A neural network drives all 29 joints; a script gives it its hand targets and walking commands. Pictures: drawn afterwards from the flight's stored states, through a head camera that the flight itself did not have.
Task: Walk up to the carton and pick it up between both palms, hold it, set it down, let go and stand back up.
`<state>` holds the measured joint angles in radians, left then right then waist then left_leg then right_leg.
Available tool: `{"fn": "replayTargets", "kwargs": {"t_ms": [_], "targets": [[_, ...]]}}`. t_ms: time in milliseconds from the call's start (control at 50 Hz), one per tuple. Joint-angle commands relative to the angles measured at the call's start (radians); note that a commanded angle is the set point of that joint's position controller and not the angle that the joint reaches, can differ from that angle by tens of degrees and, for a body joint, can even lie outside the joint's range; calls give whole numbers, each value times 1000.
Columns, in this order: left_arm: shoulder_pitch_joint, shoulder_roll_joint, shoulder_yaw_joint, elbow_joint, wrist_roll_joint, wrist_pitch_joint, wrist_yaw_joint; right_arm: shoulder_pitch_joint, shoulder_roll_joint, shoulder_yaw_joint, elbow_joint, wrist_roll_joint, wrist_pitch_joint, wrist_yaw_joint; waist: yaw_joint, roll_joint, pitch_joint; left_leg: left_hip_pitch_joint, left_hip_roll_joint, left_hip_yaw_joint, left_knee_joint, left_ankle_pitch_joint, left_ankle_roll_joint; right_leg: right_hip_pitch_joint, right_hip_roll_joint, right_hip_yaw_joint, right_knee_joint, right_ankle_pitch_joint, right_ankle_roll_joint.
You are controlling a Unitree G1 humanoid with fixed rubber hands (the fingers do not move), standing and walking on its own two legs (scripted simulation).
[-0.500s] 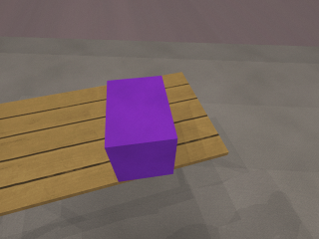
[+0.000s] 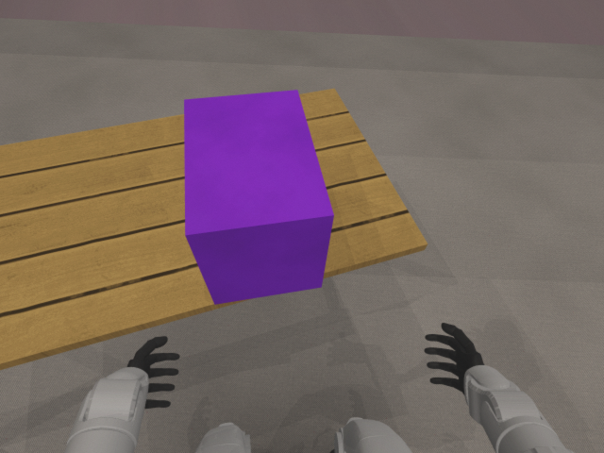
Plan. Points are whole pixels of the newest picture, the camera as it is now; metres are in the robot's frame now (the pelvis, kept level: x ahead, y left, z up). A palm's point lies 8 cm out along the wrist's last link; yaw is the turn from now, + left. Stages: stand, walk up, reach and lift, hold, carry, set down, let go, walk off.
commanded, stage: reach and lift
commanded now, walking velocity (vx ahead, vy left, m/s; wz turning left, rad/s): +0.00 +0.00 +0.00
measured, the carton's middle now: (255, 197) +0.50 +0.07 -0.03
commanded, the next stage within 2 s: none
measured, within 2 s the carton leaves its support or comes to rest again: neither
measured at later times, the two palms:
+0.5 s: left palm (122, 423) +0.17 +0.23 -0.07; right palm (470, 440) +0.13 -0.21 -0.08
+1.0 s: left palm (118, 413) +0.17 +0.23 -0.04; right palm (452, 404) +0.16 -0.18 -0.05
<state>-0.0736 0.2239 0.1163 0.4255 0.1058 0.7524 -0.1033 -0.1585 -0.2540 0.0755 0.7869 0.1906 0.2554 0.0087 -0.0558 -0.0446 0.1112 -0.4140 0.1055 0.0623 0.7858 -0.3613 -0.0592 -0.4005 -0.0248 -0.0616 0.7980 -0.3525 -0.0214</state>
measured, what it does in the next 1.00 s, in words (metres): stands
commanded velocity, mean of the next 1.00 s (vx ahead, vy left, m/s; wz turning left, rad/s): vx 0.00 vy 0.00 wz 0.00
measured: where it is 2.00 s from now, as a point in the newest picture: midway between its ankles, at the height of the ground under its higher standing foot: outside the picture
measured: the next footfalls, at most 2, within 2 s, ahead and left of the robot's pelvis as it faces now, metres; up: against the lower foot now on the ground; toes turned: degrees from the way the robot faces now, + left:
none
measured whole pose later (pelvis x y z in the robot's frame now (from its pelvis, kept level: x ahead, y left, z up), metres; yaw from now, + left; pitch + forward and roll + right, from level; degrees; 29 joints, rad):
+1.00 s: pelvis +0.01 +0.02 +0.03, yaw -2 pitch -2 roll +1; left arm 0.18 0.16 -0.03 0.58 -0.08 0.00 0.09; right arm 0.19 -0.12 -0.03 0.73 0.00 -0.23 0.06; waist 0.04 -0.02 0.02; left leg -0.18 0.07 0.12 0.42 -0.20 -0.03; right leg -0.19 -0.03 -0.03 0.46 -0.24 0.01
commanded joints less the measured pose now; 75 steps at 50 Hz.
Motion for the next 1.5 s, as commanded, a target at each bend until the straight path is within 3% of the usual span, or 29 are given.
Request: {"fn": "replayTargets", "kwargs": {"t_ms": [0, 80, 140, 260, 360, 440, 560, 780, 1120, 1480], "targets": [[250, 91, 26, -176, 51, 40, -2, 188, -155, -28, -79, 4, 9, -23, -6, 56, -141, 341, -106, 22, -168, 340, -3, 5, 56, -16, -309, 328, -16], [122, 108, 17, -201, 36, -82, 57, 120, -79, -80, -229, -82, -64, 12, 33, 60, -78, 326, -97, 43, -210, 232, 20, -103, 48, -23, -351, 140, 2], [26, 97, 4, -224, -19, -219, 97, 132, -33, -140, -283, -153, -153, 45, 33, 79, -179, 282, -65, 53, -217, 161, 31, -92, 37, -16, -322, 83, 2], [83, 88, -50, -169, -131, -375, 140, 201, -46, -189, -264, -184, -301, 55, 31, 75, -380, 324, -68, 14, -175, 221, 28, -68, 40, -7, -261, 208, 3], [173, 81, -75, -98, -162, -449, 159, 282, -58, -178, -198, -184, -385, 50, 42, 51, -352, 392, -90, 1, -210, 322, 23, -23, 61, -21, -300, 265, 5], [195, 65, -78, -40, -152, -491, 163, 321, -36, -160, -181, -190, -414, 55, 52, 31, -244, 416, -105, 14, -284, 338, 28, 17, 69, -21, -377, 207, 6], [165, 58, -68, -10, -129, -571, 170, 344, 17, -145, -203, -206, -424, 59, 79, 21, -118, 388, -114, 38, -389, 229, 44, 53, 49, 16, -466, 72, 10], [109, 46, -107, -25, -168, -719, 195, 290, 39, -152, -222, -211, -480, 55, 87, 47, -151, 346, -108, 49, -419, 143, 44, 54, 25, 41, -480, -14, 1], [195, -7, -108, -10, -168, -925, 188, 273, 59, -93, -197, -148, -628, 25, 96, 40, -172, 440, -115, 28, -410, 402, 12, 141, 53, 54, -499, 192, 6], [229, -46, -119, 30, -152, -1200, 170, 264, 53, -16, -161, -53, -874, 0, 109, 46, -206, 435, -119, 14, -335, 574, -21, 202, 67, 84, -437, 436, 15]]}}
